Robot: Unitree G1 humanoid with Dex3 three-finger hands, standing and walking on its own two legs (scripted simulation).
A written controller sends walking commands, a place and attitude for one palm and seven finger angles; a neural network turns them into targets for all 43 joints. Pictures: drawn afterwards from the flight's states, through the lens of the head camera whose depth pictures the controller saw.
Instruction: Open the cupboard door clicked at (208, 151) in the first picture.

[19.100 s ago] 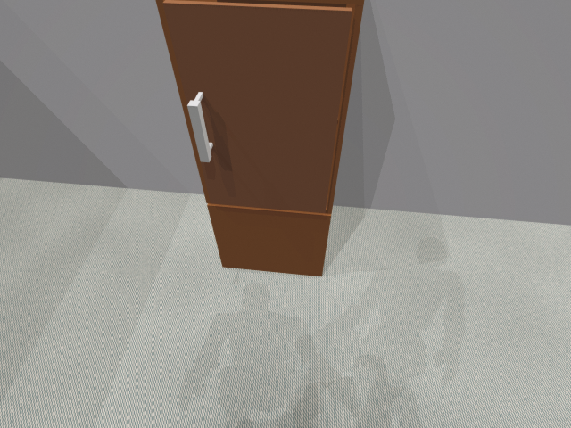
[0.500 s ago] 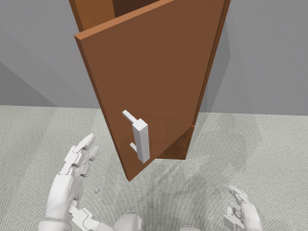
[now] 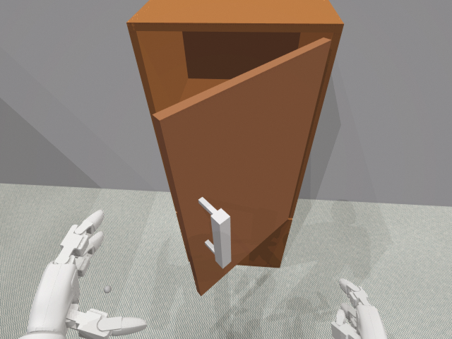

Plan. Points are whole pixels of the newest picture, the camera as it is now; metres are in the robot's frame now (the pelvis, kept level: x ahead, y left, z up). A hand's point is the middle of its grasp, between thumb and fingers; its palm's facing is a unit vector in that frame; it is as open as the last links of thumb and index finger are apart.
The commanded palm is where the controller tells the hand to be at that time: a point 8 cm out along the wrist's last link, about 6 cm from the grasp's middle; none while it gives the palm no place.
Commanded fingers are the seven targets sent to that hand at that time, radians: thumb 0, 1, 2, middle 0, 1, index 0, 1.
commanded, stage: draw the hand back to the body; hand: left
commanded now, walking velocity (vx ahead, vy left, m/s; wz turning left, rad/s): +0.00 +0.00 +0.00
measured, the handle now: (214, 233) +0.32 +0.06 +0.01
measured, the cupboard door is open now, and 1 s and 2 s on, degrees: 47 47 47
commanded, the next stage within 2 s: step back with the hand held close in 0.90 s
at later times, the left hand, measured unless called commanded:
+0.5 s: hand (40, 228) +0.21 +0.26 +0.19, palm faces +0.41 -0.82 -0.41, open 9.3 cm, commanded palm +0.16 +0.30 +0.21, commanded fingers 0.00 0.90 0.90 -0.20 -0.30 -0.20 -0.30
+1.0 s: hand (41, 225) +0.21 +0.25 +0.19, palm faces +0.42 -0.81 -0.40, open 7.4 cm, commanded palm +0.16 +0.29 +0.21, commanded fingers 0.00 0.90 0.90 -0.20 -0.30 -0.20 -0.30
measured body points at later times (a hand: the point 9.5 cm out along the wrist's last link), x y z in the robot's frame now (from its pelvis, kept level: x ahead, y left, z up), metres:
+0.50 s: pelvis +0.02 +0.01 +0.04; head +0.00 -0.01 +0.48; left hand +0.18 +0.30 +0.21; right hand +0.21 -0.21 -0.04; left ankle +0.03 +0.10 -0.70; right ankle -0.03 -0.10 -0.70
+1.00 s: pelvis +0.02 +0.00 +0.04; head +0.00 -0.03 +0.49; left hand +0.18 +0.29 +0.21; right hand +0.20 -0.23 -0.05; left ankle +0.03 +0.10 -0.70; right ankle -0.03 -0.10 -0.70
